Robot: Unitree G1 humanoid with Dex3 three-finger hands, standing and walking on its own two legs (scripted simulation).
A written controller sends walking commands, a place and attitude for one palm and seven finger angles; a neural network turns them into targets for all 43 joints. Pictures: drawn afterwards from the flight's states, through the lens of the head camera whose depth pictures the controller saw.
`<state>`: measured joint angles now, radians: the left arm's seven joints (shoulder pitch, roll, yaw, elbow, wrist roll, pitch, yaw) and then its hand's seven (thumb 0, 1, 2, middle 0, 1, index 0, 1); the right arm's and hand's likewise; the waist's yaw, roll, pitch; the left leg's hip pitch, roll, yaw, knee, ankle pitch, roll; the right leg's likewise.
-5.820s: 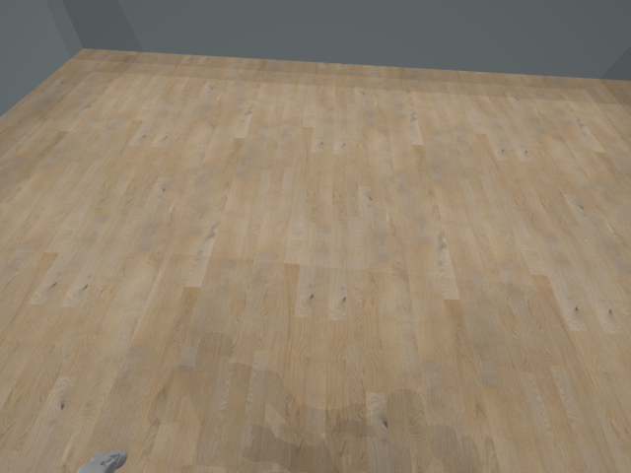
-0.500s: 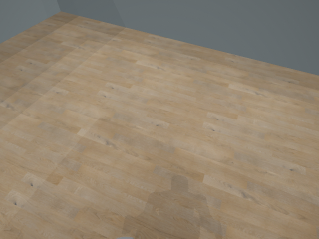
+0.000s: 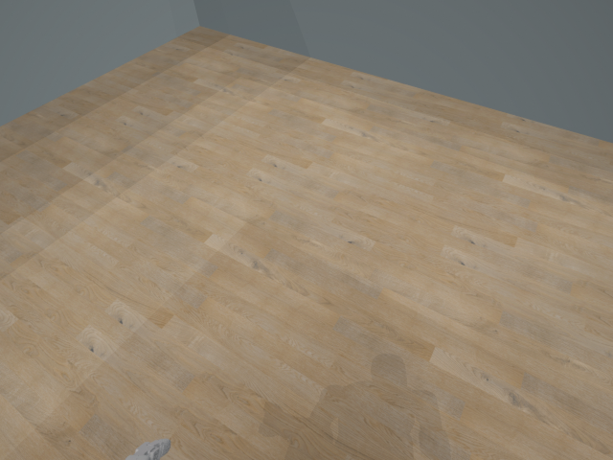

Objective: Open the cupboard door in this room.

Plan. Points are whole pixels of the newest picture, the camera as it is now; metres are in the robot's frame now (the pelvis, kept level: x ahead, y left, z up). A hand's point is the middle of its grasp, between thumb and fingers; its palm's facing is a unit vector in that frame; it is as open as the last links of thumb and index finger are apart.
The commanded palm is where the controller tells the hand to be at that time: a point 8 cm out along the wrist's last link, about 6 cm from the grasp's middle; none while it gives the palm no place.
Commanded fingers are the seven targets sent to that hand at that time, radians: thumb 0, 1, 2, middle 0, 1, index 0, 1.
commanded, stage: turn or walk to find it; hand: left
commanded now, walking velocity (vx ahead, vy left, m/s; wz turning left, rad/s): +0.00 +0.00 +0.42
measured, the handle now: out of the picture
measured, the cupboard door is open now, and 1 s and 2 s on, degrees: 0 0 0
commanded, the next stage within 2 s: none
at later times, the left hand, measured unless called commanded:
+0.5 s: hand out of the picture -0.05 +0.24 -0.18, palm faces +0.28 -0.93 -0.23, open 7.4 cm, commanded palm none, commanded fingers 0.00 0.90 0.90 -0.20 -0.30 -0.20 -0.30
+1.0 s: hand out of the picture -0.04 +0.21 -0.14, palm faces +0.44 -0.86 -0.26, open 7.4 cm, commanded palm none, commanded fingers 0.00 0.90 0.90 -0.20 -0.30 -0.20 -0.30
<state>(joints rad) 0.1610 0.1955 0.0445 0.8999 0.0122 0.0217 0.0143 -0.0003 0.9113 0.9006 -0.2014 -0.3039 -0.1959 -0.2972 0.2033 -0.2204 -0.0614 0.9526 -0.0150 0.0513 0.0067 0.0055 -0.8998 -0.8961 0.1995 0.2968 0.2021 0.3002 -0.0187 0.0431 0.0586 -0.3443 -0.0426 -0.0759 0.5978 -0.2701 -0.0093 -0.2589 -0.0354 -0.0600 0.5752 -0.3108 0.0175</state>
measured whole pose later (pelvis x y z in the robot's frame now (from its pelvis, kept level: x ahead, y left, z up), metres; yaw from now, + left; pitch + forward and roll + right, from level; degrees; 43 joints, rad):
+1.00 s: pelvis -0.04 +0.00 +0.01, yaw +27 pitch -2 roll +1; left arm 0.19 0.16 0.02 0.90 0.02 0.02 0.02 0.00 0.91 0.90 -0.20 -0.30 -0.20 -0.30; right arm 0.22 -0.26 -0.08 0.98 -0.02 0.08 0.02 0.01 -0.90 -0.90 0.20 0.30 0.20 0.30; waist -0.02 0.05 0.06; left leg -0.47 -0.01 -0.03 1.14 -0.39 -0.04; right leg -0.22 -0.08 -0.14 0.53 -0.28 -0.01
